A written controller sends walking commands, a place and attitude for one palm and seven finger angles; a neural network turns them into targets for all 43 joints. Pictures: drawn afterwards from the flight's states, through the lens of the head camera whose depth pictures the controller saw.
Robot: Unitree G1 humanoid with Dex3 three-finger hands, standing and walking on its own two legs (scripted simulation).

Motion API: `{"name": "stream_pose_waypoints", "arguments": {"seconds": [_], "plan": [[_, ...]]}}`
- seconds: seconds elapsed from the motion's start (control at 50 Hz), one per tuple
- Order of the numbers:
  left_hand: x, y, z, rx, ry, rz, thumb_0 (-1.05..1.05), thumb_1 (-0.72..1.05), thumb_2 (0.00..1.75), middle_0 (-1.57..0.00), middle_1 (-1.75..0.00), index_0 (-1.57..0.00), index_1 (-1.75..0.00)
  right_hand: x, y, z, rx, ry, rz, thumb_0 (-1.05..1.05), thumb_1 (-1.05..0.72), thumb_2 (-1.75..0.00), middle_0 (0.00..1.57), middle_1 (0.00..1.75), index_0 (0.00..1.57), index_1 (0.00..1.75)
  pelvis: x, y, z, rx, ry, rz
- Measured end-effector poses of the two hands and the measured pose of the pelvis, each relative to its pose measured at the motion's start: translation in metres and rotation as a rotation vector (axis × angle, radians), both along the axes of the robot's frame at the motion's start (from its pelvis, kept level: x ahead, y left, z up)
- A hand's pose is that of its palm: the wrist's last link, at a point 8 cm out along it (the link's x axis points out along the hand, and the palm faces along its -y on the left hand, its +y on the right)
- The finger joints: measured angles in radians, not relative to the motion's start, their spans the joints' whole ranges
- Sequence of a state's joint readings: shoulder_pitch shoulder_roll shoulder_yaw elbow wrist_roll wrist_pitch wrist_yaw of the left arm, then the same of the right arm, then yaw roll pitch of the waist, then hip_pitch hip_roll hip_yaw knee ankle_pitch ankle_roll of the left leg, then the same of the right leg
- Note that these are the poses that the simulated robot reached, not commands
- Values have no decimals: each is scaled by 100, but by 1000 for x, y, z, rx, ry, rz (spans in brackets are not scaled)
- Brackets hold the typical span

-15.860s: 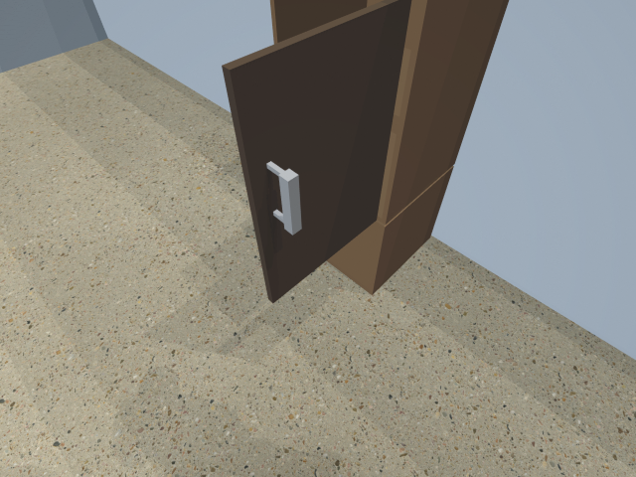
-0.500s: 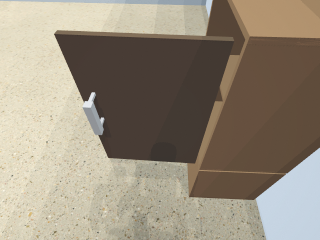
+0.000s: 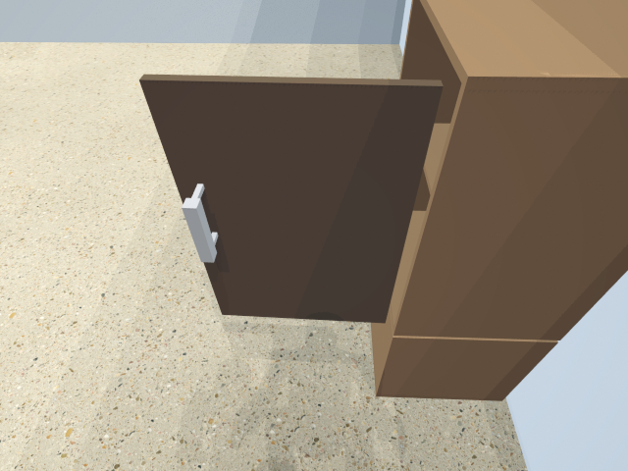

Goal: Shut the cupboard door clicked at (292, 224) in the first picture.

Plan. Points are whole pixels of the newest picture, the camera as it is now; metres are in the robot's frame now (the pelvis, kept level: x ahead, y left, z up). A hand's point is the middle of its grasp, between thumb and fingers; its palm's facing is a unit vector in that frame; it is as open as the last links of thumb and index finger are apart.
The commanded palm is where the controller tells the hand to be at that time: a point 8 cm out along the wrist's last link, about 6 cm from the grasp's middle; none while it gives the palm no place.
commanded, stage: come to a stop and stand still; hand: left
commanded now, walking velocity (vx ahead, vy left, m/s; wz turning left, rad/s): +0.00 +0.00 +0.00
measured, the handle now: (204, 223) +0.50 +0.22 +0.01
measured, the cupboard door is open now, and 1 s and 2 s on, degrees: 89 89 89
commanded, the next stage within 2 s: look again from close up in 0.28 s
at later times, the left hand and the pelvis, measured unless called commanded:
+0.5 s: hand out of the picture +0.00 +0.17 -0.16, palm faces +0.00 -0.98 -0.20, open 7.4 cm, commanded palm none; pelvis +0.01 -0.01 +0.01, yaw +1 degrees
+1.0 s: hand out of the picture +0.07 +0.16 -0.16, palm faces +0.01 -0.97 -0.23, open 7.4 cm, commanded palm +0.13 +0.22 -0.07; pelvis +0.05 -0.02 +0.01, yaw +1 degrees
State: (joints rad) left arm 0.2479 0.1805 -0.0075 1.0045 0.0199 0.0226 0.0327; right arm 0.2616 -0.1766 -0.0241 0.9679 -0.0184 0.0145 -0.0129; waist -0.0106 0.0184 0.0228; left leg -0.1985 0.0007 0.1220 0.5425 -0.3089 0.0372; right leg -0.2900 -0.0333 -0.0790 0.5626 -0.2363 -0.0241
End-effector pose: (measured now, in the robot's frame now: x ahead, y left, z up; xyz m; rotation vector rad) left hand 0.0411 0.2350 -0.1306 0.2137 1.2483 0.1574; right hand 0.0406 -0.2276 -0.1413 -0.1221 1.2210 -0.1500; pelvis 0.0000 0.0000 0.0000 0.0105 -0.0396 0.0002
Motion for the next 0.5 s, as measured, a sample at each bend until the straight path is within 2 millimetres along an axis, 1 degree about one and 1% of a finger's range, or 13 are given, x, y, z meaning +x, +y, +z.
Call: {"name": "stream_pose_waypoints", "arguments": {"seconds": [0.08, 0.14, 0.22, 0.28, 0.32, 0.38, 0.44, 0.5], "plan": [[-19, 8, 6, 15, 19, 13, 1, 91, 90, -21, -30, -20, -30, -12, 4, -1, 14, 22, 28, 1, -93, -90, 20, 30, 20, 30, -8, 3, 2, 5, 6, 2], [-35, 10, 8, 21, 50, 25, 1, 91, 90, -20, -30, -20, -30, -23, 6, -3, 25, 54, 42, 1, -93, -90, 20, 30, 20, 30, -12, 4, 4, 8, 13, 6], [-54, 8, 8, 18, 98, 39, 1, 91, 90, -20, -30, -20, -30, -36, 7, -5, 33, 100, 46, 1, -92, -90, 20, 30, 20, 30, -13, 3, 5, 11, 20, 9], [-62, 3, 6, 6, 133, 44, 1, 91, 90, -20, -30, -20, -30, -45, 6, -4, 34, 132, 40, 1, -91, -90, 20, 30, 20, 30, -11, 1, 6, 11, 26, 9], [-64, -1, 5, -4, 150, 44, 1, 91, 90, -20, -30, -20, -30, -49, 5, -4, 33, 151, 34, 1, -91, -90, 20, 30, 20, 30, -9, 0, 6, 12, 29, 8], [-62, -8, 3, -20, 161, 42, 1, 91, 90, -20, -30, -20, -30, -54, 2, -3, 28, 176, 25, 1, -91, -90, 20, 30, 20, 30, -5, -2, 7, 11, 32, 8], [-54, -14, 1, -36, 159, 38, 1, 90, 90, -20, -30, -20, -30, -55, 1, -1, 24, 196, 19, 0, -91, -90, 20, 30, 20, 30, 1, -4, 8, 10, 36, 9], [-41, -20, 0, -49, 146, 33, 1, 90, 90, -20, -30, -20, -30, -52, 0, 0, 21, 208, 15, 0, -91, -90, 20, 30, 20, 30, 7, -6, 8, 8, 38, 10]]}}
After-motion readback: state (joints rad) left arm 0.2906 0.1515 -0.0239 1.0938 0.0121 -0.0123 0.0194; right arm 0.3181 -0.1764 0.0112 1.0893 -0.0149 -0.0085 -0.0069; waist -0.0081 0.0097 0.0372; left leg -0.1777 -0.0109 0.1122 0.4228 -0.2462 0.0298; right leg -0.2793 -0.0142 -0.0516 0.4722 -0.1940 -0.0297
